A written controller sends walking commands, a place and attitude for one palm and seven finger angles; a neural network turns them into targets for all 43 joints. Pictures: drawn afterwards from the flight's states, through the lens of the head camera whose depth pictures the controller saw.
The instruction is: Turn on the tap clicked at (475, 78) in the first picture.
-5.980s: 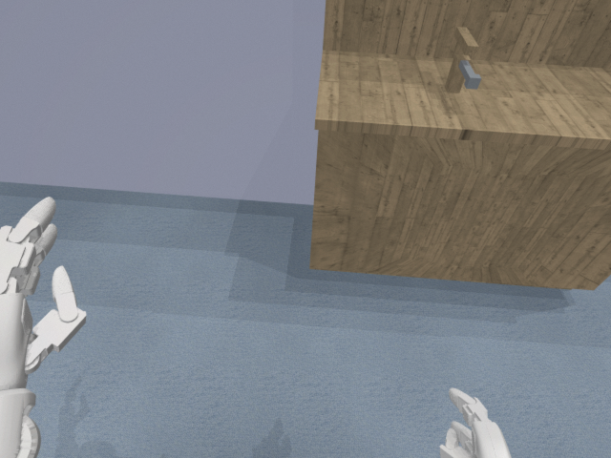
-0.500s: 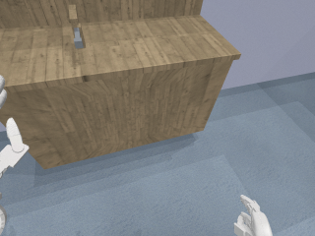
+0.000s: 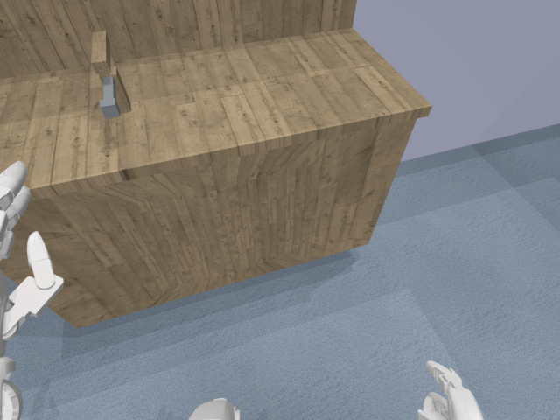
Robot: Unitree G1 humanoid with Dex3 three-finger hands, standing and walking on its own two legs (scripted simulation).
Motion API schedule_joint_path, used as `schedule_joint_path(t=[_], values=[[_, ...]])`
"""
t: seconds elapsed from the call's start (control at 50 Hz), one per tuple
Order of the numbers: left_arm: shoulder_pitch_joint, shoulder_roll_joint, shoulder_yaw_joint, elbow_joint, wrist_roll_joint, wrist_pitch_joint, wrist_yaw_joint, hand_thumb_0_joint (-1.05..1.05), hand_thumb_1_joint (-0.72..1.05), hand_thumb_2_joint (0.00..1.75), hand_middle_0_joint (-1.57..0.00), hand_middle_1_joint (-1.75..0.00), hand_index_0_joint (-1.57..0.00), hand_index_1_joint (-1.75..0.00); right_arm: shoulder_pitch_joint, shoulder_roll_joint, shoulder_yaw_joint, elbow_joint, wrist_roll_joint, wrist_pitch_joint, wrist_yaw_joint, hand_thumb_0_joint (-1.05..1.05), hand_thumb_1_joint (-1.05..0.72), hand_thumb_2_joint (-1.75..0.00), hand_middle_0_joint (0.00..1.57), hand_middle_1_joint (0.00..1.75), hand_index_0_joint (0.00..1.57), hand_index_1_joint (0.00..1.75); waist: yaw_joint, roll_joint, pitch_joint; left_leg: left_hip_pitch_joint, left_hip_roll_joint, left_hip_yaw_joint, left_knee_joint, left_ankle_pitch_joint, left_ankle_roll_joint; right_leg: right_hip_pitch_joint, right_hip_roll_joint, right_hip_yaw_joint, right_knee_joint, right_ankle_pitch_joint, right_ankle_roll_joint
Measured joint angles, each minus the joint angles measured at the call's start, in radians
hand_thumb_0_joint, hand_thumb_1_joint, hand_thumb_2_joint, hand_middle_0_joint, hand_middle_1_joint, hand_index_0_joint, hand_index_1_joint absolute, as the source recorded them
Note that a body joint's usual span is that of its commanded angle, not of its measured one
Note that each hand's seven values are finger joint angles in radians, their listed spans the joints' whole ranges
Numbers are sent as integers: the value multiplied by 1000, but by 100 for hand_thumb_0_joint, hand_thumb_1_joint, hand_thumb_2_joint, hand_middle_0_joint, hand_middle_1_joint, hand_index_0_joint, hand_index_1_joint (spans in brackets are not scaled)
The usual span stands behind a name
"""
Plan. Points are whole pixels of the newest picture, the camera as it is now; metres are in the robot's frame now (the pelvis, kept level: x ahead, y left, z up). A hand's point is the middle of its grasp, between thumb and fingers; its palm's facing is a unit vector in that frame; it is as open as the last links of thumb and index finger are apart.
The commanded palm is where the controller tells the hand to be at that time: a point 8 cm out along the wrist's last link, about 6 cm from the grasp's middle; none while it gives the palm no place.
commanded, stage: take the last steps up to it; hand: left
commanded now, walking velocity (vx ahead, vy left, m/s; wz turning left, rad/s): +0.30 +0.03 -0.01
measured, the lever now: (110, 108) +0.64 +0.37 +0.07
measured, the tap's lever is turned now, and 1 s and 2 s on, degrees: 0 0 0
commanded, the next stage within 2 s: come to a stop and stand still in 1.00 s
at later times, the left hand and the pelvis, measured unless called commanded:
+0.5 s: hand (115, 203) +0.32 +0.21 +0.17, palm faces +0.39 -0.79 -0.48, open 7.4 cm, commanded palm +0.26 +0.26 +0.18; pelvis +0.10 -0.02 -0.01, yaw -1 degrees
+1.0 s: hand (122, 150) +0.40 +0.23 +0.18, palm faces +0.41 -0.83 -0.39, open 7.4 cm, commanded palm +0.34 +0.27 +0.18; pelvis +0.18 -0.01 +0.00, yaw +0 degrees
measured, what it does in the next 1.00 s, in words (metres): walks ahead: left foot, then right foot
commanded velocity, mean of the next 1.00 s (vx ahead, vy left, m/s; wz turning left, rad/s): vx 0.22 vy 0.04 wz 0.01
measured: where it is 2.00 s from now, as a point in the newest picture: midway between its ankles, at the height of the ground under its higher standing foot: outside the picture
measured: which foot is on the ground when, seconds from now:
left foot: up 0.00-0.08, down 0.10-0.44, up 0.46-0.80, down 0.82-1.00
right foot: down 0.00-0.12, up 0.14-0.42, down 0.44-0.82, up 0.84-1.00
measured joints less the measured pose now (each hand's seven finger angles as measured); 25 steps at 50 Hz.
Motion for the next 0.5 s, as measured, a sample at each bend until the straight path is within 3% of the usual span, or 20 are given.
schedule_joint_path(t=[0.1, 0.12, 0.18, 0.24, 0.3, 0.4, 0.44, 0.46, 0.5], values=[[18, 25, 6, -48, -4, -3, 17, 2, 88, 90, -21, -30, -21, -30, 28, -25, -20, -51, -2, -11, -14, 1, -90, -90, 20, 30, 20, 30, 5, -14, -7, 136, -9, 45, -324, 111, 16, 33, -1, 6, 47, -62, 26], [9, 32, 12, -50, -5, -5, 20, 2, 88, 90, -21, -30, -21, -30, 27, -21, -24, -56, 0, -13, -18, 1, -90, -90, 20, 30, 20, 30, 8, -25, -7, 149, -15, 53, -332, 162, 31, 28, -10, 16, 86, -90, 33], [-50, 38, 22, 2, -1, -12, 23, 2, 88, 90, -21, -30, -21, -30, 9, 12, -22, -54, 0, -20, -24, 1, -90, -90, 20, 30, 20, 30, 7, -41, -12, 156, -20, 66, -287, 120, 41, -57, 1, 81, 348, -223, 35], [-76, 35, 26, 30, -1, 0, 14, 2, 88, 90, -21, -30, -21, -30, -4, 54, 2, -48, 3, -36, -8, 1, -90, -90, 20, 30, 20, 30, -5, -28, -23, 175, -13, 57, -324, 117, 34, -157, 10, 95, 517, -209, 45], [-40, 29, 20, -3, -4, 3, 5, 2, 89, 90, -21, -30, -21, -30, 0, 91, 29, -52, 2, -49, 10, 1, -90, -90, 20, 30, 20, 30, -6, -9, -28, 201, 2, 60, -371, 129, 24, -200, -2, 77, 451, -156, 55], [19, 42, 11, -14, -3, -1, -6, 2, 89, 90, -21, -30, -21, -30, 25, 117, 57, -56, 1, -50, 15, 1, -90, -90, 21, 30, 20, 30, 4, 32, -22, 234, 26, 56, -374, 104, -7, -141, -2, 28, 166, -75, 64], [14, 59, 18, 5, 0, 6, -5, 2, 88, 90, -21, -30, -21, -30, 34, 115, 60, -55, 3, -42, 12, 1, -90, -90, 21, 30, 21, 30, 8, 41, -19, 220, 33, 45, -305, 59, -20, -85, 5, 13, 53, -23, 51], [1, 57, 16, 18, 3, 9, -4, 2, 88, 90, -21, -30, -21, -30, 32, 105, 57, -50, 5, -35, 11, 1, -90, -90, 21, 30, 21, 30, 10, 54, -14, 198, 41, 34, -236, 17, -7, -83, 10, 6, 57, 38, 25], [-38, 32, 2, 46, 1, 18, -7, 2, 88, 90, -21, -30, -21, -30, 13, 76, 47, -13, 6, -22, 12, 1, -90, -90, 21, 30, 21, 30, 16, 70, -1, 120, 20, -19, -22, -79, 4, -89, 10, -7, 110, 15, -8]])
